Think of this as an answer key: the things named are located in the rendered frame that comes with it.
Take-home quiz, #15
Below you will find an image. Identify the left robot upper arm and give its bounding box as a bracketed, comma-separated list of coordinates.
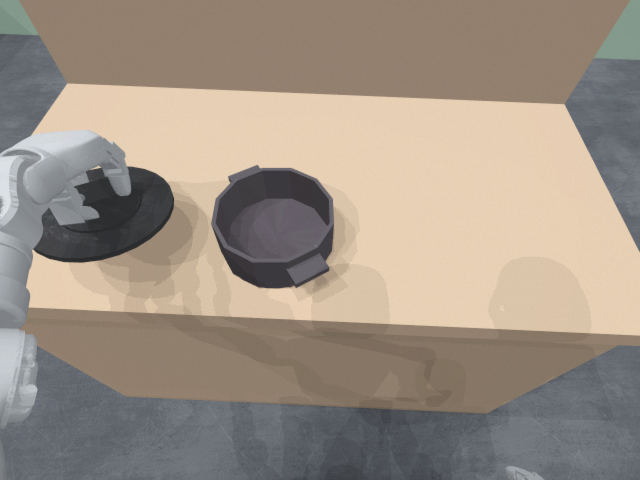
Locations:
[0, 328, 38, 480]

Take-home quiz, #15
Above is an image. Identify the lid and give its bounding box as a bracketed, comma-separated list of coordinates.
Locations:
[33, 166, 174, 263]

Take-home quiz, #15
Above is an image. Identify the robot left forearm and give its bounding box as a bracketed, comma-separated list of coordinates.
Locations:
[0, 145, 67, 329]

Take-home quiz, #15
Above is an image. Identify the robot left hand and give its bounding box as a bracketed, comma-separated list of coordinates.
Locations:
[13, 130, 131, 225]

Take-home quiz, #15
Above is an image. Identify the table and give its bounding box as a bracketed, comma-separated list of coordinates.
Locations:
[19, 0, 640, 414]

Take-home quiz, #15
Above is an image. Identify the pot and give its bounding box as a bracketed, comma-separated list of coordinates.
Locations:
[211, 165, 334, 288]

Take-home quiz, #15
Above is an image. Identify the knob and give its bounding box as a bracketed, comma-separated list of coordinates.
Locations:
[74, 177, 119, 211]

